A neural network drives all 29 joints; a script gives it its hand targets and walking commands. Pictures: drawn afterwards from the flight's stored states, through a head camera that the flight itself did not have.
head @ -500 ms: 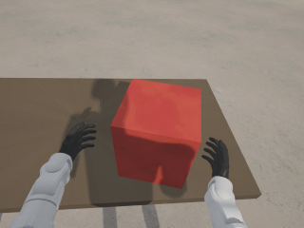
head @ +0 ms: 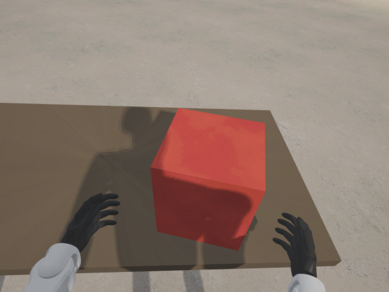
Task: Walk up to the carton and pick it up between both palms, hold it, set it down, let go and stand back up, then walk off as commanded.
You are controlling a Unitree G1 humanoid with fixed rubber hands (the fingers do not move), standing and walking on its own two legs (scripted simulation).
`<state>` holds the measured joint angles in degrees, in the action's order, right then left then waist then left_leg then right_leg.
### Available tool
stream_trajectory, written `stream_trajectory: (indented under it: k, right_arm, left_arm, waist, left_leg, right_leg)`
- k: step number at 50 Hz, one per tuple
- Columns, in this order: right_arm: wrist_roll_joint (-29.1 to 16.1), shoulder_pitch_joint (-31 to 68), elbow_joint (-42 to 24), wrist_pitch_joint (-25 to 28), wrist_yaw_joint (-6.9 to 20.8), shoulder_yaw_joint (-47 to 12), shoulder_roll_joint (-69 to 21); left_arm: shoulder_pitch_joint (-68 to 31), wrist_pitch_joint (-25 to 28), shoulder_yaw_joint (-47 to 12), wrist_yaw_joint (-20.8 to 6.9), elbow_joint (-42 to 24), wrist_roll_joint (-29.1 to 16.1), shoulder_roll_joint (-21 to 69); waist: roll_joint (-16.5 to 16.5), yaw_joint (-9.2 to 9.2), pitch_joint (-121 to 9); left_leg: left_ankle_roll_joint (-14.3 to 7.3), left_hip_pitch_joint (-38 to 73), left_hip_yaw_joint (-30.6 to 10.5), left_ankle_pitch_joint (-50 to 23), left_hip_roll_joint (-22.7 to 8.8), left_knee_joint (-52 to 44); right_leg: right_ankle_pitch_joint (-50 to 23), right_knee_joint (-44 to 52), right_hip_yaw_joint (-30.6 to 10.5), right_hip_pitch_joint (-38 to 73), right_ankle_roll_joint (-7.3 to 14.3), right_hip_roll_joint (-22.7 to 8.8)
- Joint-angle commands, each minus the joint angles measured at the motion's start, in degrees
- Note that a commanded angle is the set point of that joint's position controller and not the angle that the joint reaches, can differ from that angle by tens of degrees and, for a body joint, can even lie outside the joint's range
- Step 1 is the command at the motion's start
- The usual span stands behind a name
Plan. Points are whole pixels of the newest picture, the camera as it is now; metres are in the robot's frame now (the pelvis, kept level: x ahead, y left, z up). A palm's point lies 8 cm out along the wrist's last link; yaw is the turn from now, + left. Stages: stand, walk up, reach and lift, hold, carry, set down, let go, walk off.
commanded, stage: set down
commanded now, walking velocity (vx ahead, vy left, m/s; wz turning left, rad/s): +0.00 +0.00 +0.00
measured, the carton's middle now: (208, 179) +0.39 -0.03 +0.02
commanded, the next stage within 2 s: none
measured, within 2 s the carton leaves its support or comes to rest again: neither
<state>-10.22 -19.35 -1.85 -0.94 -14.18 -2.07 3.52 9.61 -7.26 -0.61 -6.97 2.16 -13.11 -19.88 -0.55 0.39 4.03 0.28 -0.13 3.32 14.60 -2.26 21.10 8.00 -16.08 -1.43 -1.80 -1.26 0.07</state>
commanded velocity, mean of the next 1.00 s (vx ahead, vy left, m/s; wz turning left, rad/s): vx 0.00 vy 0.00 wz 0.00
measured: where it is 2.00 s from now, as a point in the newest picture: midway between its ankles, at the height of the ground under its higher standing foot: outside the picture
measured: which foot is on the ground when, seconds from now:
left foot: down 0.00-1.00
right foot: down 0.00-1.00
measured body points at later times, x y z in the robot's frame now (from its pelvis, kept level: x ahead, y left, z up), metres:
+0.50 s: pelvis +0.00 +0.00 +0.00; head -0.01 +0.01 +0.45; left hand +0.18 +0.24 +0.03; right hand +0.19 -0.19 +0.02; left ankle -0.03 +0.11 -0.75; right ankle +0.02 -0.14 -0.75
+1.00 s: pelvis +0.02 +0.00 +0.00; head +0.03 +0.01 +0.45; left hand +0.18 +0.24 -0.01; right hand +0.18 -0.20 -0.01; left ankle -0.03 +0.11 -0.75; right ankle +0.02 -0.14 -0.75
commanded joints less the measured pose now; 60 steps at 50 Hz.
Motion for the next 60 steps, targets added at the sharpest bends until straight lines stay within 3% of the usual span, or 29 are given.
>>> stream_trajectory:
  k: [1, 2, 3, 4, 8, 9, 11, 14, 16, 18, 20, 22, 24, 26, 27, 29, 31, 35, 37, 39, 41, 42, 45, 47, 49, 50, 52, 54, 60]
  right_arm:
    - [1.98, -0.39, -14.69, 1.98, 0.42, 0.99, 2.1]
    - [2.28, 1.06, -15.4, 1.87, 0.59, 1.15, 2.68]
    - [2.48, 1.81, -14.1, 1.48, 0.12, 0.31, 1.32]
    - [2.78, -0.67, -17.37, 1.36, 0.49, 1.13, 1.61]
    - [2.63, -4.46, -14.67, 0.94, 0.84, 1.02, -0.02]
    - [2.25, -4.71, -14.65, 0.73, 0.88, 1.68, -0.09]
    - [3.0, -1.52, -14.56, -0.1, 1.02, 2.04, -0.26]
    - [2.96, -4.3, -14.96, -1.14, 0.81, 2.37, -0.54]
    - [2.22, -3.52, -16.63, -1.38, 0.81, 2.46, 0.06]
    - [3.41, -3.73, -17.03, -1.94, 0.68, 2.27, 0.0]
    - [3.31, -5.18, -16.97, -2.72, 0.22, 0.94, -1.39]
    - [3.38, -6.25, -12.84, -2.99, 0.73, 2.96, -0.39]
    - [3.46, -4.87, -14.09, -2.33, 0.65, 3.51, 0.37]
    - [3.29, -5.15, -13.42, -1.4, 1.01, 4.07, 1.12]
    - [3.27, -6.0, -10.34, -1.04, 1.76, 2.96, 1.73]
    - [2.71, -7.32, -11.25, 0.68, 2.12, 2.85, 1.88]
    - [2.82, -7.79, -13.09, 2.45, 2.03, 2.41, 0.84]
    - [2.26, -8.84, -6.37, 5.13, 3.6, 3.29, 2.49]
    - [2.18, -9.43, -7.32, 6.57, 4.02, 4.01, 3.66]
    - [2.65, -10.67, -7.4, 8.65, 3.92, 3.15, 3.53]
    - [3.14, -11.01, -4.86, 9.52, 4.69, 2.06, 3.97]
    - [3.22, -12.53, -6.68, 10.26, 4.57, 2.27, 2.87]
    - [3.75, -11.76, -3.07, 11.31, 4.83, 1.92, 3.07]
    - [3.59, -9.88, -0.22, 11.55, 5.69, 3.45, 4.46]
    - [3.54, -12.09, -1.66, 12.49, 5.45, 2.89, 3.43]
    - [4.26, -11.0, 3.4, 11.88, 6.55, 3.08, 5.11]
    - [4.01, -8.38, 0.83, 11.89, 6.28, 3.77, 4.76]
    - [4.88, -8.36, 1.56, 11.83, 6.54, 4.22, 4.95]
    - [5.75, -4.72, 5.22, 9.96, 7.8, 5.03, 5.25]
  left_arm:
    - [-0.03, 3.42, 3.01, 0.36, -13.17, -0.58, -6.86]
    - [-1.98, 4.06, 2.13, 0.85, -14.26, -0.98, -7.63]
    - [-3.28, 4.05, 3.17, 0.24, -10.81, -1.34, -8.72]
    - [0.24, 4.57, 3.07, 0.6, -12.85, -1.22, -8.14]
    - [3.7, 6.21, 2.44, 0.64, -13.97, -1.45, -8.01]
    - [3.93, 6.72, 2.34, 1.04, -16.24, -1.6, -8.63]
    - [1.55, 6.89, 2.17, 1.18, -14.93, -1.91, -9.63]
    - [6.05, 6.15, 1.61, 0.86, -14.0, -1.82, -8.02]
    - [5.63, 5.89, 3.16, 1.04, -15.92, -1.79, -9.69]
    - [5.79, 5.98, 3.2, 0.86, -12.79, -1.81, -10.03]
    - [6.05, 5.91, 4.1, 0.38, -13.24, -2.37, -10.64]
    - [7.63, 5.63, 2.99, 0.44, -12.25, -1.4, -8.06]
    - [6.95, 5.85, 2.28, 0.44, -12.4, -1.47, -8.5]
    - [6.12, 6.53, 2.67, 1.07, -15.08, -1.25, -9.03]
    - [8.48, 6.1, 3.41, 1.27, -12.18, -0.21, -7.79]
    - [10.33, 6.66, 3.91, 1.44, -13.25, 0.35, -8.38]
    - [10.29, 8.21, 3.87, 1.47, -13.39, -0.32, -8.96]
    - [13.23, 8.14, 3.37, 1.77, -10.54, 1.57, -7.14]
    - [14.27, 8.67, 2.84, 1.85, -11.63, 1.8, -6.08]
    - [15.23, 9.02, 3.86, 1.19, -10.37, 1.97, -7.23]
    - [15.39, 9.45, 3.06, 1.66, -8.83, 2.79, -5.71]
    - [15.33, 9.54, 3.98, 1.46, -9.64, 3.36, -7.32]
    - [14.71, 9.86, 3.84, 1.15, -7.36, 3.1, -7.24]
    - [13.94, 9.86, 2.4, 1.64, -6.82, 3.27, -5.54]
    - [14.63, 9.85, 2.91, 1.35, -6.7, 3.41, -6.22]
    - [14.73, 9.11, 2.35, 1.67, -2.3, 4.75, -3.89]
    - [12.27, 9.08, 2.74, 1.84, -5.41, 4.19, -5.64]
    - [12.62, 8.88, 2.07, 1.91, -3.78, 3.87, -4.97]
    - [9.63, 6.84, 2.05, 2.68, 1.21, 5.0, -3.32]
  waist:
    - [2.63, 1.05, -3.3]
    - [3.61, 0.77, -4.01]
    - [2.87, 0.46, -3.18]
    - [1.31, 0.73, -2.2]
    - [3.44, 1.37, -2.14]
    - [5.69, 1.32, -2.43]
    - [5.63, 0.7, -1.21]
    - [5.02, 0.75, 1.13]
    - [6.29, 2.05, 0.24]
    - [3.42, 1.8, 0.24]
    - [1.55, 2.0, 0.61]
    - [3.25, 0.83, 2.49]
    - [3.41, 1.29, 2.23]
    - [6.04, 0.78, -0.64]
    - [6.15, 1.53, 0.48]
    - [5.56, 1.89, -0.4]
    - [2.1, 1.63, -2.9]
    - [5.87, 1.52, -2.14]
    - [6.37, 1.76, -2.18]
    - [3.83, 1.42, -3.54]
    - [4.2, 1.65, -1.86]
    - [4.37, 1.52, -2.74]
    - [3.17, 1.22, -2.78]
    - [5.32, 1.2, -1.29]
    - [4.01, 0.63, -2.15]
    - [5.4, 1.0, -0.51]
    - [6.61, 1.24, -0.4]
    - [3.58, 0.66, -0.02]
    - [3.88, 1.36, 1.16]
  left_leg:
    - [2.51, -3.9, -0.64, -14.92, 1.13, -4.12]
    - [2.35, -5.31, -0.48, -14.17, 0.59, -4.19]
    - [1.71, -6.21, 0.05, -12.75, 1.5, -3.65]
    - [1.4, -5.25, -0.59, -10.95, 0.75, -4.7]
    - [1.39, -7.07, -1.45, -8.71, 0.25, -5.63]
    - [1.77, -7.47, -1.49, -8.82, 0.22, -5.8]
    - [1.17, -11.08, -2.17, -1.77, -0.37, -6.69]
    - [0.87, -10.63, -1.66, -1.08, 0.08, -7.37]
    - [0.61, -13.86, -1.97, -0.35, -0.7, -8.1]
    - [-0.49, -16.22, -1.68, 3.08, -0.33, -7.77]
    - [-0.24, -13.57, -1.28, 0.15, 0.29, -6.65]
    - [0.26, -13.25, -2.14, -0.88, -0.62, -7.75]
    - [0.98, -11.59, -1.57, -3.92, 0.28, -6.43]
    - [1.83, -11.47, -1.94, -5.95, 0.04, -6.23]
    - [2.3, -10.66, -1.84, -8.98, 0.02, -5.41]
    - [2.4, -9.25, -1.54, -12.77, 0.4, -4.25]
    - [1.65, -9.55, -1.44, -13.5, 1.05, -3.3]
    - [3.13, -6.24, -1.63, -17.7, 0.85, -3.19]
    - [3.58, -5.24, -1.39, -21.11, 1.25, -2.61]
    - [3.56, -4.51, -0.87, -24.41, 1.67, -1.23]
    - [3.75, -3.44, -1.12, -25.75, 1.9, -1.32]
    - [3.19, -3.2, -0.68, -24.81, 2.03, -1.67]
    - [3.28, -2.71, -0.09, -24.61, 2.39, -1.49]
    - [3.7, -2.2, -0.7, -24.6, 1.55, -2.38]
    - [3.48, -1.69, -0.5, -25.48, 1.9, -1.84]
    - [3.94, -1.93, -0.79, -23.95, 1.79, -2.55]
    - [3.84, -3.47, -0.1, -22.02, 1.7, -3.44]
    - [3.35, -4.54, -0.22, -20.3, 1.18, -3.87]
    - [2.58, -5.78, 0.76, -13.72, 1.51, -5.6]
  right_leg:
    - [-5.99, 1.47, -0.56, 5.12, 3.18, 1.02]
    - [-5.77, 0.94, -0.77, 4.81, 3.34, 0.82]
    - [-4.72, 1.31, -1.69, 4.33, 2.53, -0.25]
    - [-2.85, 1.84, -1.49, 4.34, 3.12, 0.02]
    - [-1.6, 1.52, -2.11, 5.0, 4.06, -0.47]
    - [-1.75, 1.24, -2.02, 5.02, 3.96, -0.63]
    - [2.41, 0.99, -1.8, 4.98, 4.27, -0.3]
    - [2.4, 1.88, -2.22, 5.61, 4.17, -0.61]
    - [1.63, 0.38, -2.4, 7.88, 4.01, -0.55]
    - [3.69, 0.15, -2.37, 9.77, 3.51, -0.81]
    - [3.53, 1.45, -2.73, 6.85, 3.41, -1.67]
    - [2.24, 0.87, -1.99, 6.36, 3.87, -0.64]
    - [2.23, 1.51, -2.01, 5.2, 4.17, -0.93]
    - [0.42, 0.7, -1.68, 6.65, 4.41, -0.1]
    - [-0.59, 0.54, -1.56, 5.53, 4.56, 0.01]
    - [-3.02, 0.86, -1.69, 5.32, 4.26, -0.11]
    - [-4.88, 0.57, -1.64, 7.2, 3.44, -0.35]
    - [-6.25, 0.81, -0.81, 5.83, 4.13, 0.98]
    - [-8.35, 0.88, -0.54, 5.86, 4.37, 1.43]
    - [-12.05, 0.89, -0.43, 6.83, 3.34, 1.27]
    - [-13.09, 1.15, -0.3, 5.32, 3.15, 1.27]
    - [-13.48, 1.39, -0.23, 6.48, 2.82, 1.05]
    - [-12.67, 1.35, -0.12, 5.82, 2.26, 0.7]
    - [-11.75, 1.53, 0.35, 3.66, 3.15, 1.43]
    - [-13.26, 1.56, 0.48, 4.91, 2.93, 1.17]
    - [-10.39, 1.79, 0.73, 3.98, 3.49, 1.61]
    - [-8.82, 1.65, 0.53, 4.27, 3.21, 1.58]
    - [-8.91, 1.36, 0.71, 5.65, 3.32, 1.66]
    - [-2.56, 2.09, 0.4, 4.01, 3.41, 1.11]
